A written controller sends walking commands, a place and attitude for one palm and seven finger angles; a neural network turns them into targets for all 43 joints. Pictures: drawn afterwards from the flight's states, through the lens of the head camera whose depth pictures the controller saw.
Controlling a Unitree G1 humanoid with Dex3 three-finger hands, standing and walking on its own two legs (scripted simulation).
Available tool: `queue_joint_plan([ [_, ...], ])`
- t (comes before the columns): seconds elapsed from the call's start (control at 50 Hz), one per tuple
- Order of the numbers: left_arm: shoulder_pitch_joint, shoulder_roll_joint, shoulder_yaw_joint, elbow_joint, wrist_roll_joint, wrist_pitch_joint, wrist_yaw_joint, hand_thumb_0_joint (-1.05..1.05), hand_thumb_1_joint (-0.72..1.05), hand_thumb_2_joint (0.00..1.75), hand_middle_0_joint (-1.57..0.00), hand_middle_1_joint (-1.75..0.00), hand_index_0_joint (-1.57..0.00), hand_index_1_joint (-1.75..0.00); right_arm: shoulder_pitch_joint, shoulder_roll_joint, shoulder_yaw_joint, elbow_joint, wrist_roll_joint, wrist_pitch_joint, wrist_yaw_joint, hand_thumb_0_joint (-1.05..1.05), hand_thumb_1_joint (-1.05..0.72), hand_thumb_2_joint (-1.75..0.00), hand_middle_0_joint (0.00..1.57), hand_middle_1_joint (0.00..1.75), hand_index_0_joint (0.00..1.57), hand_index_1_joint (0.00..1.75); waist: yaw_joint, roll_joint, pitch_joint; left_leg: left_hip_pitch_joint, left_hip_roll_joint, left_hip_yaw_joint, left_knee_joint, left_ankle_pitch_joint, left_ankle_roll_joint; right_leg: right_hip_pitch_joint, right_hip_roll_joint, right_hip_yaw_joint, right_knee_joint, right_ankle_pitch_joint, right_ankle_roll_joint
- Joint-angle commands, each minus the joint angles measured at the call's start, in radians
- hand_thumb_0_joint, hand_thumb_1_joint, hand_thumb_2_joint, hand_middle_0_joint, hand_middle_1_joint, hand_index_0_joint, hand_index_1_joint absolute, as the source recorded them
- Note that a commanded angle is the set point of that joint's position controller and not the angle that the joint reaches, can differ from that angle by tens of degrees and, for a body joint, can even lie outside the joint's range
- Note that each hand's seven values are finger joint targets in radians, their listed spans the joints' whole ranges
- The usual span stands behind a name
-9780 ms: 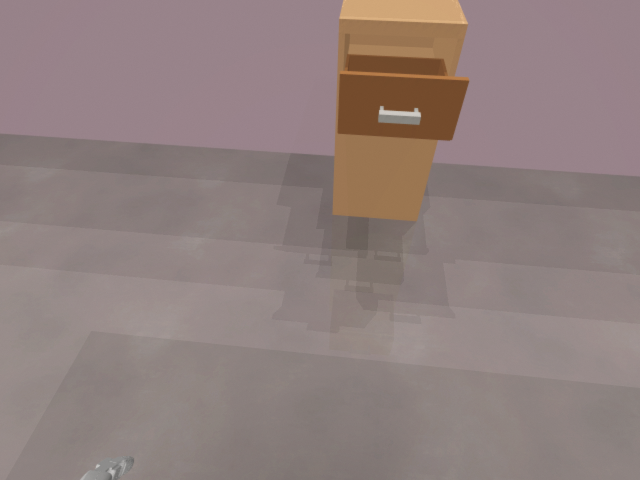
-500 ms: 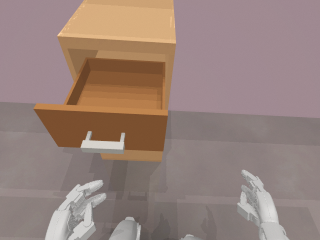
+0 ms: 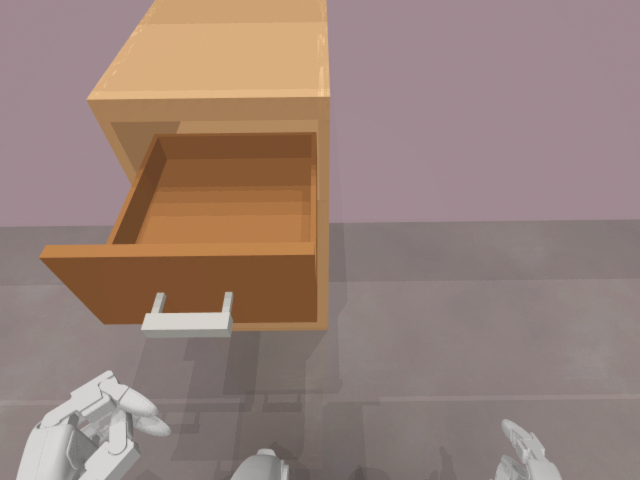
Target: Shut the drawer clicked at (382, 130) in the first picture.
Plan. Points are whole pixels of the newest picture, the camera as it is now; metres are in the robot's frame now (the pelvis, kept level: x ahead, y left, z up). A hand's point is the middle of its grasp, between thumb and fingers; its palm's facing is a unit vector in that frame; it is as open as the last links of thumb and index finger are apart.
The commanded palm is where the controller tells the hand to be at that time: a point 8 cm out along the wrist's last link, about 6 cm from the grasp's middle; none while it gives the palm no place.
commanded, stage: raise the hand and make a fist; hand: left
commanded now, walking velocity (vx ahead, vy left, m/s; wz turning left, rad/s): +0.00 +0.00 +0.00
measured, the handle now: (191, 311) +0.33 +0.20 +0.00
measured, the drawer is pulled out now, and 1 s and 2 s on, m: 0.28 0.28 0.28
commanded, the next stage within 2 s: bring the fist close to the handle in 0.96 s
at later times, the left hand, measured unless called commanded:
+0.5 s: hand (165, 465) +0.14 +0.15 +0.09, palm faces +0.00 -1.00 +0.02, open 3.2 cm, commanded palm +0.10 +0.21 +0.10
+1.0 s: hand (159, 443) +0.15 +0.15 +0.11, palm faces +0.10 -0.99 -0.02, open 3.3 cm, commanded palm +0.10 +0.20 +0.10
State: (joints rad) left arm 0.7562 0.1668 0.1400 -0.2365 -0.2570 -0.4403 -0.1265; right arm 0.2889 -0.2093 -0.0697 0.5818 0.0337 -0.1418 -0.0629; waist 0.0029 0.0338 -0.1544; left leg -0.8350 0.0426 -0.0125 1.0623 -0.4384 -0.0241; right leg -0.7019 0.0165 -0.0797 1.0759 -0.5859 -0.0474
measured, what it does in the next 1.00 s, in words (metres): stands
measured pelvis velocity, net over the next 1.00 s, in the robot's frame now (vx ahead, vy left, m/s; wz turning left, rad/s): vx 0.00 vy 0.02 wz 0.00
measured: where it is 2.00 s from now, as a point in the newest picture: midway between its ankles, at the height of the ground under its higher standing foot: outside the picture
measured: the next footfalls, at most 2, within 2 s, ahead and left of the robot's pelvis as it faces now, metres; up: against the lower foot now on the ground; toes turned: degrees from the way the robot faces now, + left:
none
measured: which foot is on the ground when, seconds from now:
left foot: down 0.00-1.00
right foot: down 0.00-1.00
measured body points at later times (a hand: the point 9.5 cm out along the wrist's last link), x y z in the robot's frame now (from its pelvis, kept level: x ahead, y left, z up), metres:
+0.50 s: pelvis -0.01 +0.03 +0.00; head +0.00 +0.03 +0.45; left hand +0.13 +0.20 +0.09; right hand +0.20 -0.17 -0.04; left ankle +0.05 +0.14 -0.66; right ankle -0.03 -0.09 -0.66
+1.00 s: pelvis +0.00 +0.02 +0.00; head +0.01 +0.01 +0.45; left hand +0.14 +0.20 +0.11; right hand +0.18 -0.21 -0.06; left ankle +0.05 +0.14 -0.66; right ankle -0.03 -0.09 -0.66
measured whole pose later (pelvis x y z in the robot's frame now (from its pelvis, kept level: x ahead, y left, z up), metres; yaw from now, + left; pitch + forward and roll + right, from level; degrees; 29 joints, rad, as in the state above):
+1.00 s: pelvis +0.00 +0.02 +0.00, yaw +0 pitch +10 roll -2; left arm 0.82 0.15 -0.08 -0.47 -0.15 -0.35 0.02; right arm 0.29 -0.22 0.00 0.40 0.03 -0.09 -0.01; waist 0.00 0.06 -0.16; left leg -0.81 0.04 -0.01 1.08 -0.45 0.00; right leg -0.66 0.01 -0.08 1.06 -0.58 -0.03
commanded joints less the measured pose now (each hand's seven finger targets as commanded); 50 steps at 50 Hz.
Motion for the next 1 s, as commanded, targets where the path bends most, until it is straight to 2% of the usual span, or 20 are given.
queue_joint_plan([
  [0.0,0.056,0.019,-0.087,-0.127,-0.004,-0.149,-0.105,0.00,0.90,0.90,-1.16,-1.34,-1.16,-1.34,-0.150,-0.101,-0.015,-0.178,0.004,-0.112,0.009,0.00,-0.90,-0.90,0.20,0.30,0.20,0.30,-0.036,-0.089,-0.074,0.100,-0.038,-0.022,-0.041,0.219,0.071,-0.010,-0.040,0.097,-0.189,0.451,0.084],
  [0.08,0.025,0.070,-0.071,-0.241,-0.011,-0.126,-0.121,0.00,0.90,0.90,-1.24,-1.43,-1.24,-1.43,-0.136,-0.123,-0.022,-0.228,0.006,-0.127,0.000,0.00,-0.90,-0.90,0.20,0.30,0.20,0.30,-0.012,-0.057,-0.184,0.142,-0.041,-0.016,-0.065,0.190,0.077,0.000,-0.025,0.073,-0.182,0.301,0.053],
  [0.1,0.009,0.093,-0.055,-0.269,0.004,-0.117,-0.090,0.00,0.90,0.90,-1.26,-1.45,-1.26,-1.45,-0.141,-0.120,-0.021,-0.227,0.003,-0.120,-0.001,0.00,-0.90,-0.90,0.20,0.30,0.20,0.30,-0.004,-0.027,-0.183,0.161,-0.038,-0.016,-0.076,0.186,0.077,-0.015,-0.013,0.057,-0.175,0.269,0.044],
  [0.18,0.069,0.042,-0.093,-0.373,0.032,-0.082,0.018,0.00,0.90,0.90,-1.34,-1.53,-1.34,-1.53,-0.140,-0.095,-0.013,-0.280,0.000,-0.084,0.010,0.00,-0.90,-0.90,0.20,0.30,0.20,0.30,0.023,0.010,-0.205,0.226,-0.030,-0.020,-0.130,0.204,0.073,-0.010,0.003,-0.003,-0.152,0.253,0.029],
  [0.2,0.092,0.052,-0.078,-0.360,0.050,-0.062,0.043,0.00,0.90,0.90,-1.36,-1.56,-1.36,-1.56,-0.142,-0.093,-0.014,-0.279,0.002,-0.067,0.013,0.00,-0.90,-0.90,0.20,0.30,0.20,0.30,0.030,0.015,-0.199,0.233,-0.025,-0.024,-0.139,0.209,0.071,-0.005,0.008,-0.009,-0.154,0.249,0.027],
  [0.22,0.109,-0.006,-0.148,-0.373,0.059,-0.044,0.050,0.00,0.90,0.90,-1.38,-1.58,-1.38,-1.58,-0.142,-0.093,-0.004,-0.301,0.002,-0.057,0.021,0.00,-0.90,-0.90,0.20,0.30,0.20,0.30,0.017,0.023,-0.171,0.240,-0.026,-0.025,-0.147,0.207,0.070,-0.013,0.007,-0.018,-0.155,0.251,0.029],
  [0.32,0.102,-0.032,-0.258,-0.337,0.112,0.069,0.055,0.00,0.90,0.90,-1.40,-1.60,-1.40,-1.60,-0.150,-0.104,0.019,-0.345,0.006,-0.013,0.031,0.00,-0.90,-0.90,0.20,0.30,0.20,0.30,-0.017,-0.038,-0.029,0.192,-0.019,-0.044,-0.183,0.093,0.072,-0.037,0.008,-0.019,-0.198,0.175,0.035],
  [0.38,0.066,0.012,-0.247,-0.378,0.128,0.102,0.061,0.00,0.90,0.90,-1.40,-1.60,-1.40,-1.60,-0.149,-0.106,0.031,-0.373,0.004,0.002,0.030,0.00,-0.90,-0.90,0.20,0.30,0.20,0.30,-0.013,-0.021,0.001,0.176,-0.023,-0.050,-0.202,0.016,0.069,-0.040,0.005,-0.013,-0.213,0.099,0.031],
  [0.4,0.052,0.044,-0.220,-0.394,0.139,0.104,0.075,0.00,0.90,0.90,-1.40,-1.60,-1.40,-1.60,-0.150,-0.107,0.033,-0.374,0.002,0.008,0.027,0.00,-0.90,-0.90,0.20,0.30,0.20,0.30,-0.008,-0.016,0.001,0.180,-0.021,-0.053,-0.205,0.006,0.069,-0.039,0.009,-0.012,-0.213,0.088,0.029],
  [0.5,0.033,0.039,-0.193,-0.509,0.120,0.059,0.130,0.00,0.90,0.90,-1.40,-1.60,-1.40,-1.60,-0.127,-0.093,0.043,-0.397,-0.003,0.011,0.036,0.00,-0.90,-0.90,0.20,0.30,0.20,0.30,0.012,0.038,-0.073,0.226,-0.021,-0.051,-0.206,0.026,0.062,-0.026,0.019,-0.018,-0.194,0.092,0.021],
  [0.54,0.032,0.001,-0.244,-0.528,0.112,0.043,0.137,0.00,0.90,0.90,-1.40,-1.60,-1.40,-1.60,-0.117,-0.094,0.049,-0.400,-0.002,-0.002,0.045,0.00,-0.90,-0.90,0.20,0.30,0.20,0.30,-0.003,0.054,-0.072,0.233,-0.020,-0.057,-0.206,0.021,0.062,-0.038,0.018,-0.022,-0.190,0.092,0.021],
  [0.64,0.059,-0.033,-0.310,-0.421,0.137,0.078,0.115,0.00,0.90,0.90,-1.40,-1.60,-1.40,-1.60,-0.111,-0.115,0.044,-0.394,0.003,-0.014,0.051,0.00,-0.90,-0.90,0.20,0.30,0.20,0.30,-0.030,-0.031,-0.004,0.168,-0.025,-0.062,-0.203,-0.052,0.065,-0.053,0.013,-0.012,-0.213,0.045,0.029],
  [0.68,0.094,-0.008,-0.289,-0.396,0.148,0.106,0.106,0.00,0.90,0.90,-1.40,-1.60,-1.40,-1.60,-0.120,-0.115,0.041,-0.398,0.004,-0.005,0.048,0.00,-0.90,-0.90,0.20,0.30,0.20,0.30,-0.016,-0.051,-0.010,0.158,-0.031,-0.050,-0.201,-0.033,0.067,-0.027,0.007,0.001,-0.226,0.046,0.029],
  [0.7,0.125,0.038,-0.232,-0.374,0.162,0.118,0.115,0.00,0.90,0.90,-1.40,-1.60,-1.40,-1.60,-0.124,-0.113,0.031,-0.389,0.004,0.004,0.044,0.00,-0.90,-0.90,0.20,0.30,0.20,0.30,0.004,-0.050,-0.031,0.166,-0.029,-0.044,-0.201,-0.008,0.066,-0.010,0.009,0.007,-0.229,0.061,0.026],
  [0.72,0.139,0.009,-0.259,-0.407,0.160,0.122,0.115,0.00,0.90,0.90,-1.40,-1.60,-1.40,-1.60,-0.122,-0.106,0.036,-0.405,0.003,0.009,0.047,0.00,-0.90,-0.90,0.20,0.30,0.20,0.30,0.008,-0.042,-0.051,0.178,-0.034,-0.037,-0.204,0.014,0.067,0.005,0.007,0.001,-0.220,0.082,0.026],
  [0.74,0.130,0.039,-0.227,-0.428,0.158,0.121,0.123,0.00,0.90,0.90,-1.40,-1.60,-1.40,-1.60,-0.123,-0.102,0.032,-0.407,0.003,0.014,0.047,0.00,-0.90,-0.90,0.20,0.30,0.20,0.30,0.014,-0.040,-0.064,0.180,-0.032,-0.032,-0.201,0.028,0.066,0.010,0.007,0.002,-0.214,0.092,0.026],
  [0.8,0.089,0.053,-0.184,-0.492,0.139,0.090,0.158,0.00,0.90,0.90,-1.40,-1.60,-1.40,-1.60,-0.124,-0.091,0.034,-0.398,-0.001,0.015,0.043,0.00,-0.90,-0.90,0.20,0.30,0.20,0.30,0.018,-0.008,-0.060,0.191,-0.032,-0.023,-0.193,0.053,0.065,0.011,0.014,0.003,-0.218,0.109,0.025],
  [0.86,0.076,0.015,-0.203,-0.493,0.114,0.038,0.170,0.00,0.90,0.90,-1.40,-1.60,-1.40,-1.60,-0.116,-0.087,0.035,-0.385,-0.002,0.002,0.044,0.00,-0.90,-0.90,0.20,0.30,0.20,0.30,0.000,-0.014,-0.045,0.190,-0.032,-0.018,-0.174,0.058,0.066,-0.018,0.018,0.005,-0.219,0.112,0.028],
  [0.92,0.105,-0.006,-0.226,-0.447,0.108,0.007,0.147,0.00,0.90,0.90,-1.40,-1.60,-1.40,-1.60,-0.108,-0.097,0.030,-0.361,0.000,-0.014,0.047,0.00,-0.90,-0.90,0.20,0.30,0.20,0.30,-0.013,-0.030,-0.034,0.185,-0.033,-0.016,-0.153,0.084,0.068,-0.021,0.016,0.013,-0.224,0.154,0.032],
  [0.98,0.129,0.012,-0.223,-0.392,0.104,0.023,0.093,0.00,0.90,0.90,-1.40,-1.60,-1.40,-1.60,-0.112,-0.108,0.025,-0.355,0.003,-0.017,0.046,0.00,-0.90,-0.90,0.20,0.30,0.20,0.30,-0.017,-0.062,-0.053,0.160,-0.038,-0.012,-0.135,0.097,0.071,0.011,0.002,0.044,-0.236,0.190,0.041],
])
